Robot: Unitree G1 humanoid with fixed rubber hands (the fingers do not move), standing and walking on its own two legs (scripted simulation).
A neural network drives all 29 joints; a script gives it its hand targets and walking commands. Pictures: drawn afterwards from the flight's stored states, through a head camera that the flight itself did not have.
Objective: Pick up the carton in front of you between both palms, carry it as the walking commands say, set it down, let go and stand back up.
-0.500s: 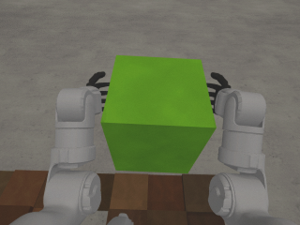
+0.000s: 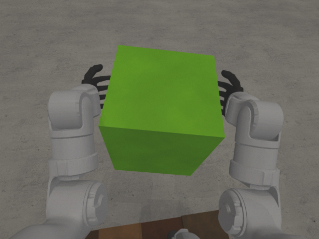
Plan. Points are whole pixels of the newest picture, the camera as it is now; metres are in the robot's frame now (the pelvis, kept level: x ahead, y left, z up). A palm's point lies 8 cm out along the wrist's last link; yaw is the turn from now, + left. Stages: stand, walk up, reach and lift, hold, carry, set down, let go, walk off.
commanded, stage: carry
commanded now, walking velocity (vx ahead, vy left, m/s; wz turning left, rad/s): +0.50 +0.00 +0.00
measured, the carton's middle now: (159, 118) +0.39 -0.01 +0.09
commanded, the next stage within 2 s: none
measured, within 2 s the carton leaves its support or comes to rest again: neither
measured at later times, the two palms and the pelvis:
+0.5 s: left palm (99, 66) +0.62 +0.17 +0.07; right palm (189, 60) +0.65 -0.13 +0.08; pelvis +0.33 -0.01 -0.03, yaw +1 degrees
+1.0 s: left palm (126, 19) +0.95 +0.10 +0.08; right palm (195, 20) +0.95 -0.20 +0.08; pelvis +0.61 -0.04 -0.06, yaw +1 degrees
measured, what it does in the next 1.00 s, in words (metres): goes down: right foot, then left foot 0.03 m lower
